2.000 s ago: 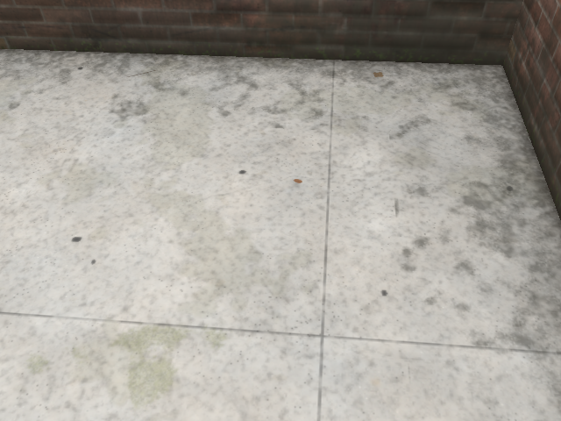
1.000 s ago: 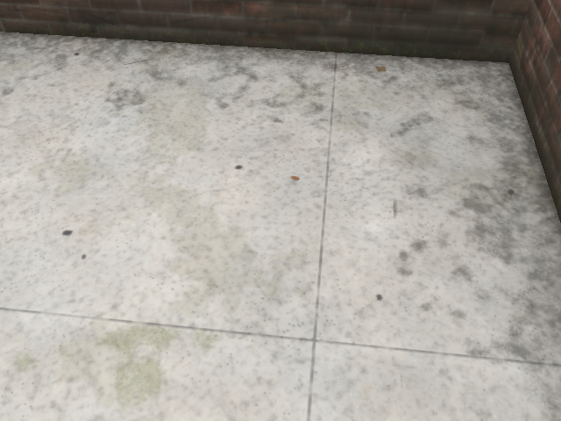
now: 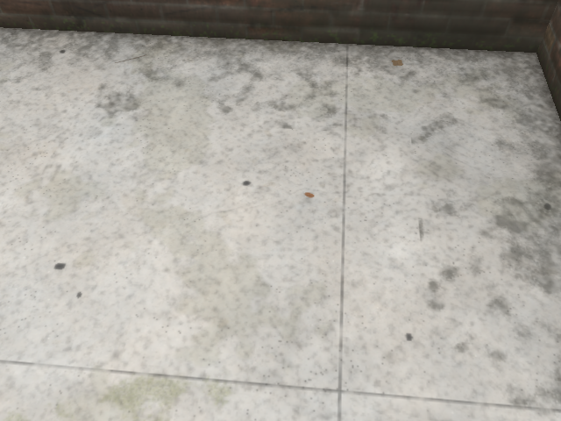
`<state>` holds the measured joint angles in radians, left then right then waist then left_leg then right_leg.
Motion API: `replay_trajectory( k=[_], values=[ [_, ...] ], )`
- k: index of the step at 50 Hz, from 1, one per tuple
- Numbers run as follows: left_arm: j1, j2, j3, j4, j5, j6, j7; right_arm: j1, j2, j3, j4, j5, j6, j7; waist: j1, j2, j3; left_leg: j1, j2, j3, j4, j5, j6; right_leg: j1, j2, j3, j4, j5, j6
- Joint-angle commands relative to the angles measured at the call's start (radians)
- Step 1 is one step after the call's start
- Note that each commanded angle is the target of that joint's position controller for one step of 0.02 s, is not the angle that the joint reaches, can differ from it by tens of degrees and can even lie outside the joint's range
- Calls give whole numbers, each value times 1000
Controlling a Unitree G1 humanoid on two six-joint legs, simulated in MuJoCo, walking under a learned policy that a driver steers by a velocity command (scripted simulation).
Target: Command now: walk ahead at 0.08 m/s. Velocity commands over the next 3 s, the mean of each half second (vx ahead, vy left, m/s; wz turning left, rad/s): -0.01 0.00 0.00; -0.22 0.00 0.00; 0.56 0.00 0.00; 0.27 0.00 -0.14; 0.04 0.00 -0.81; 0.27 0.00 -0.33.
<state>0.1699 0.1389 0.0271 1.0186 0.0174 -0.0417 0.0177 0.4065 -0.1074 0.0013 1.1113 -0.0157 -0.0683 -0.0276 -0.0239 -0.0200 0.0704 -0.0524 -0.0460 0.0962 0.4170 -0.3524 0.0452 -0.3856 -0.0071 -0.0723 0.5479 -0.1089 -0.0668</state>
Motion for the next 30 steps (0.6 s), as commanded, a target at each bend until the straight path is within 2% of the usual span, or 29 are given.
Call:
replay_trajectory(
  k=[1, 2, 3, 4, 6, 8, 9, 11, 12, 13, 16, 18, 20, 23, 26, 28, 30],
  values=[
    [224, 139, 29, 31, 12, -24, 12, 73, -117, -17, -19, -1, 0, -7, 64, -12, -102, -169, 165, -76, 136, 408, 31, 370, -145, 151, -107, 464, -28],
    [239, 150, 26, 41, 9, -22, 14, 202, -37, -5, 11, 20, 17, -9, 21, -152, -175, -206, 76, -35, 238, -24, 4, 433, -295, 289, -93, 709, -154],
    [239, 102, 13, 39, -5, -12, 13, 188, -54, -11, 28, 22, 41, -17, 52, -163, -186, -203, 47, -40, 297, -218, -2, 381, -345, 375, -157, 593, -220],
    [205, 84, 6, 36, -4, -6, 15, 118, -71, -18, 12, 13, 52, -18, 48, -134, -115, -233, 43, -67, 320, -266, -5, 315, -322, 382, -211, 423, -215],
    [134, 80, 0, 25, 6, 6, 29, 53, -57, -20, 4, 2, 66, -9, 20, -86, -63, -211, 60, -90, 283, -211, -13, 217, -271, 329, -274, 201, -165],
    [72, 71, -2, 22, -4, 16, 33, 96, -14, -9, 30, 1, 73, -8, -28, -69, -57, -98, 64, -79, 134, -50, -20, 137, -200, 241, -291, 63, -93],
    [58, 78, 1, 23, -11, 20, 30, 118, -11, -6, 46, -1, 74, -10, -39, -53, -55, -43, 58, -68, 42, 64, -22, 112, -169, 206, -283, -12, -61],
    [80, 84, 8, 31, -21, 27, 22, 86, -52, -8, 34, -15, 70, -13, -5, -23, -21, -28, 117, -134, -71, 137, -17, 73, -122, 180, -292, -216, 0],
    [88, 71, 9, 33, -28, 32, 19, 54, -69, -8, 28, -9, 67, -12, 16, 37, 51, -157, 130, -152, -77, 63, -8, 118, -83, 142, -292, -200, 11],
    [108, 57, 6, 47, -21, 31, 17, 31, -62, -5, 25, -5, 60, -13, 27, 65, 63, -195, 138, -161, -99, 63, -5, 180, -79, 135, -260, -117, 10],
    [155, 62, 6, 77, -8, 21, 16, 12, -67, -4, 22, 4, 43, -20, 37, 57, 20, -163, 150, -163, -121, 165, -3, 266, -89, 131, -209, 74, -2],
    [148, 84, 11, 74, -11, 14, 18, 4, -93, -13, 13, 11, 39, -25, 36, 44, 5, -124, 157, -156, -76, 329, 0, 259, -104, 129, -171, 252, -7],
    [120, 119, 24, 47, -15, 15, 26, -15, -128, -30, -16, 12, 44, -32, 31, 42, -34, -108, 158, -140, 11, 477, 17, 233, -101, 108, -95, 362, -23],
    [114, 133, 38, 10, -11, 37, 37, -18, -145, -48, -59, 9, 67, -42, 25, 46, -111, -125, 163, -131, 142, 621, 53, 185, -95, 82, 20, 414, -51],
    [121, 145, 53, -24, -7, 71, 42, -21, -159, -65, -102, 6, 98, -48, 24, 39, -143, -179, 172, -144, 250, 668, 99, 130, -106, 85, 109, 434, -88],
    [132, 173, 68, -53, -2, 95, 43, -31, -178, -79, -140, 6, 119, -48, 31, 20, -154, -242, 168, -167, 359, 587, 143, 74, -140, 132, 161, 435, -144],
    [123, 203, 80, -97, 7, 114, 43, -36, -179, -85, -187, -2, 142, -45, 35, -27, -163, -296, 132, -181, 500, 364, 166, -21, -218, 234, 147, 449, -220]
  ],
)
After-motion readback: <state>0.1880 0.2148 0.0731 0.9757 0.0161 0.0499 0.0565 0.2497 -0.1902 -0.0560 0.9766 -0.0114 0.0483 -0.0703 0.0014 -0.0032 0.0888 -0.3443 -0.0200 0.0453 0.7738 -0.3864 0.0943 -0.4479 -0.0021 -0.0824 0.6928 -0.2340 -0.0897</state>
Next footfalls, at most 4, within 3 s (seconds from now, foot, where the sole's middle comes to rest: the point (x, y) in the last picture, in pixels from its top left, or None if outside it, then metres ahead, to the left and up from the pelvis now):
0.20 left None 0.04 0.11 -0.77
0.78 left None -0.04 0.14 -0.77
1.18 right None -0.24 -0.02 -0.77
1.62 left None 0.15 0.19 -0.77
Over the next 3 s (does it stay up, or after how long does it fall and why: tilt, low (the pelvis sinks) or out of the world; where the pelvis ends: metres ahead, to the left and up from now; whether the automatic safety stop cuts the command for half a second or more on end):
stays up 0.21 0.10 0.01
